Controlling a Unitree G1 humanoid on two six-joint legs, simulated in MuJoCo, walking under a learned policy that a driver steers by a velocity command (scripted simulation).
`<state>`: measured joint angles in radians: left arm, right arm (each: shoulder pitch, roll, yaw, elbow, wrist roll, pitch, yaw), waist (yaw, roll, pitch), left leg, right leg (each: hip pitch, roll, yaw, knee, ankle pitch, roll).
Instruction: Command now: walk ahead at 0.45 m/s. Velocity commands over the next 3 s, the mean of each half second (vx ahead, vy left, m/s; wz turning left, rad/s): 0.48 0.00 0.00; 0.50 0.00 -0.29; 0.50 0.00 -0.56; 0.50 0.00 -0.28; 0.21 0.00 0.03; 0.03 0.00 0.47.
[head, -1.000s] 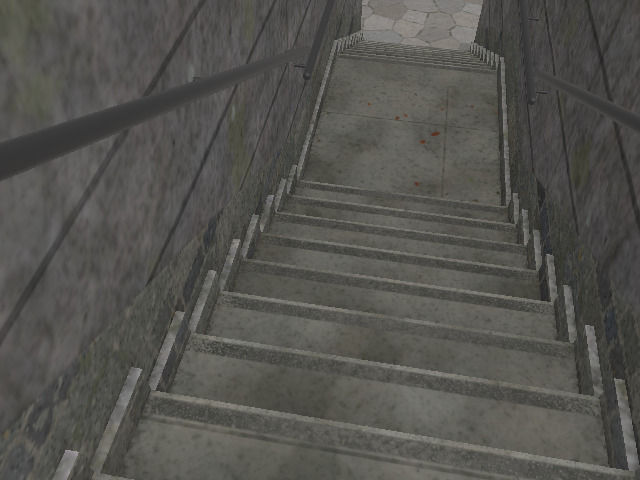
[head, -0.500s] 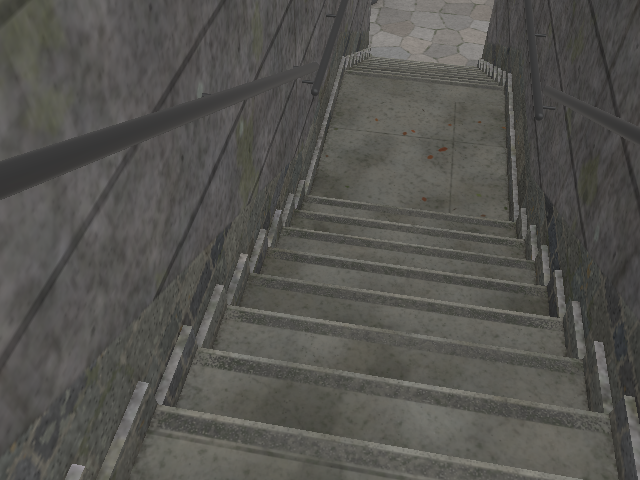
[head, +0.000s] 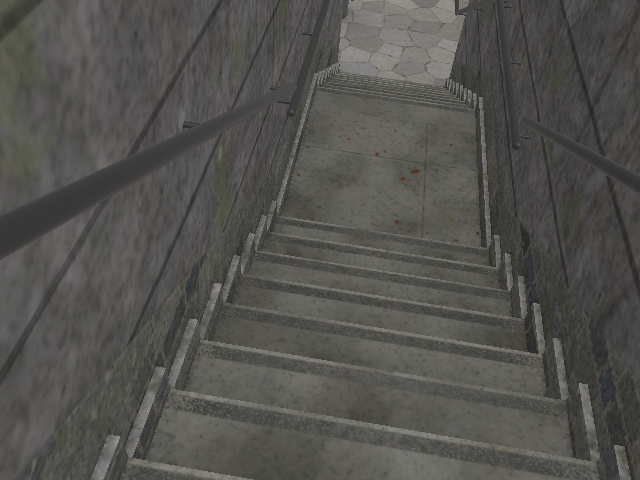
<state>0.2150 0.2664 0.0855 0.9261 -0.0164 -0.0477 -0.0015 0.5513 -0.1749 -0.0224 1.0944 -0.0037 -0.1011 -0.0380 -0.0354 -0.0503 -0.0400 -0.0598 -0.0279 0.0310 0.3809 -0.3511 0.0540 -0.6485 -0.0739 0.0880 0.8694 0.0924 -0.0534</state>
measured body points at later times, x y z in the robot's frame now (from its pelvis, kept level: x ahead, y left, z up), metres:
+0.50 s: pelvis +0.28 -0.05 -0.20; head +0.27 -0.03 +0.25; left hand +0.18 +0.16 -0.36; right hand +0.41 -0.30 -0.31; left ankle +0.38 +0.09 -0.83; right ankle +0.20 -0.16 -0.89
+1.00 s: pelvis +0.56 -0.01 -0.34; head +0.55 +0.01 +0.11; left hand +0.64 +0.24 -0.48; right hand +0.44 -0.24 -0.48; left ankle +0.50 +0.07 -1.05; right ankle +0.67 -0.24 -0.98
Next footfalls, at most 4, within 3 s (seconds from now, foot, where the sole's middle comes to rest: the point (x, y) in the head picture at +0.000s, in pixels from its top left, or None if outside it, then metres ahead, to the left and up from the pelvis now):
0.28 right None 0.24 -0.16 -0.93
0.66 left None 0.54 0.07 -1.08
1.24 right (362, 456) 0.79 -0.20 -1.24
1.72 left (317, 390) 1.08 -0.09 -1.39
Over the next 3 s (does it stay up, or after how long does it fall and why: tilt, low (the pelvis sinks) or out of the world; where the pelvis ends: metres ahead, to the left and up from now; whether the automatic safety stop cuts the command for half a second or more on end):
stays up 1.28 -0.30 -0.77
